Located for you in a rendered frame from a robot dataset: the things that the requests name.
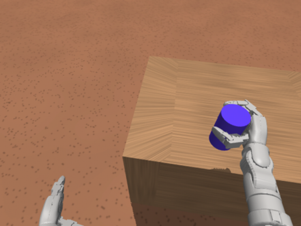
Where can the right robot hand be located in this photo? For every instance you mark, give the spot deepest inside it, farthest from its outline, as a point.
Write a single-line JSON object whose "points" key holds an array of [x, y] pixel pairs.
{"points": [[255, 132]]}

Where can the left robot hand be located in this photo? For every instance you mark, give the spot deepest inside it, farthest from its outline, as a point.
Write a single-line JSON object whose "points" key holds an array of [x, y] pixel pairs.
{"points": [[51, 212]]}

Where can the right robot arm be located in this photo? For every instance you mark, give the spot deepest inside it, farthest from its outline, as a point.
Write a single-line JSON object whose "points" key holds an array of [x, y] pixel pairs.
{"points": [[261, 191]]}

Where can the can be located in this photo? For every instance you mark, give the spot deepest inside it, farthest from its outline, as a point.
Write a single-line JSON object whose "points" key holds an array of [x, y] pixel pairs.
{"points": [[232, 119]]}

